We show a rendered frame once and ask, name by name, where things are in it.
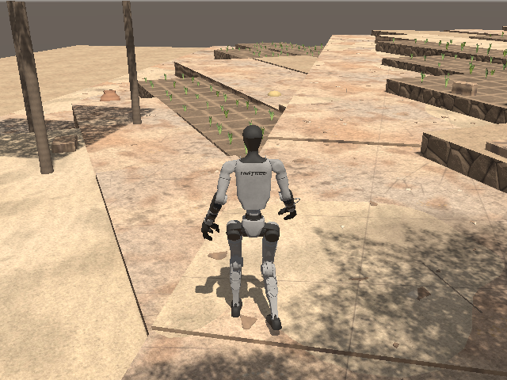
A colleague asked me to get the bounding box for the robot left upper arm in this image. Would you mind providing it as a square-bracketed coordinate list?
[215, 160, 237, 205]

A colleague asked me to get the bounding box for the right robot hand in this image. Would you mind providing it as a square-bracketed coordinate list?
[278, 207, 297, 220]

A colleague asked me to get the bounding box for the humanoid robot torso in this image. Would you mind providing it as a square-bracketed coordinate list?
[234, 155, 272, 238]

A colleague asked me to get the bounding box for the right robot forearm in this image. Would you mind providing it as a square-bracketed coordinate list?
[283, 189, 295, 212]

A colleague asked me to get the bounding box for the robot left shin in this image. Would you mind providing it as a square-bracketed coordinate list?
[230, 256, 242, 307]

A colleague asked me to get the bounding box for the robot right upper arm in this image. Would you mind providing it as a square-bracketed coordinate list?
[269, 159, 292, 201]

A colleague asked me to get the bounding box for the left robot hand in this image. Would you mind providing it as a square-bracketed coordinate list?
[201, 221, 219, 241]

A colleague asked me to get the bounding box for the left robot forearm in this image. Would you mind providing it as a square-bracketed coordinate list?
[204, 192, 222, 226]

